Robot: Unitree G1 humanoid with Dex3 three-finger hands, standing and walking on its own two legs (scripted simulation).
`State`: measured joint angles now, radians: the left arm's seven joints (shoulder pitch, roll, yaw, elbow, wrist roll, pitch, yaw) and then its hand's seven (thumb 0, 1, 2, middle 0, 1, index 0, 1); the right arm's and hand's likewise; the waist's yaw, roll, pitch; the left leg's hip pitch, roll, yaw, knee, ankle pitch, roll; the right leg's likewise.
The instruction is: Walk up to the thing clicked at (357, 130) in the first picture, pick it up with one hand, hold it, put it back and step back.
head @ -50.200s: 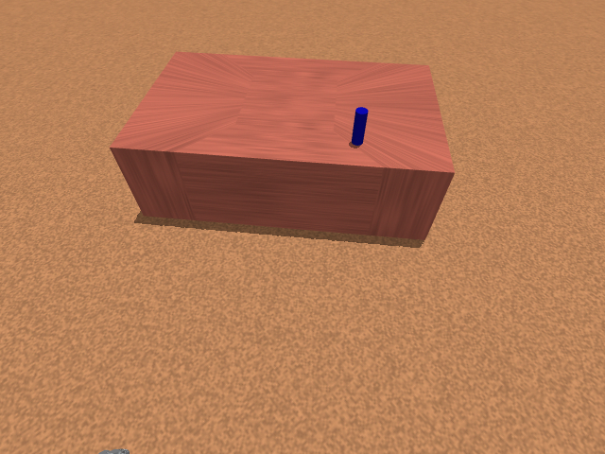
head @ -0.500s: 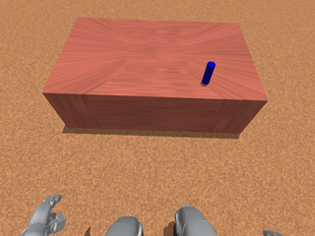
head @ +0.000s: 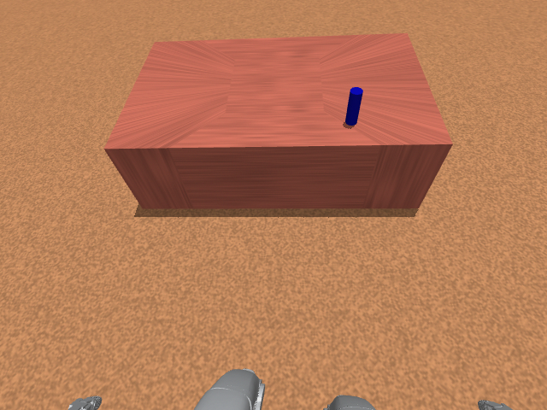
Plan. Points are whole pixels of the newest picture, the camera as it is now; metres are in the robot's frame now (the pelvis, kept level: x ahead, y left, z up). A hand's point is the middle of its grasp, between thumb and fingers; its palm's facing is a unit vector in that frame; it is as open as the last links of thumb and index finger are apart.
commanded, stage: step back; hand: right
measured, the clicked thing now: (353, 107) +1.08 -0.20 -0.30
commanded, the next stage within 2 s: stand in 1.00 s
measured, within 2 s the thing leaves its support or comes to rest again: neither
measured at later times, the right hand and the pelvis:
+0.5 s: hand out of the picture +0.05 -0.25 -0.15, palm faces -0.09 +0.93 -0.36, open 7.4 cm; pelvis -0.04 +0.01 +0.00, yaw +4 degrees
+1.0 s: hand out of the picture +0.12 -0.23 -0.14, palm faces -0.05 +0.94 -0.33, open 7.4 cm; pelvis +0.00 +0.02 +0.01, yaw +3 degrees
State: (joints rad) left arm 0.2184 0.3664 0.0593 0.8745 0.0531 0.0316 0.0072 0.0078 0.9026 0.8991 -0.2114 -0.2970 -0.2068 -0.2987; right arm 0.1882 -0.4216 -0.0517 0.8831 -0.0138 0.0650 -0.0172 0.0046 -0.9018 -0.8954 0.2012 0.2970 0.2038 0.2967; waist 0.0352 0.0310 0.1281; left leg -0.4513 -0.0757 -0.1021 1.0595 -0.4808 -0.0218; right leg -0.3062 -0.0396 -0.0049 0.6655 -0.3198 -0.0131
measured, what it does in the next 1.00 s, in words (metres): steps on the spot: left foot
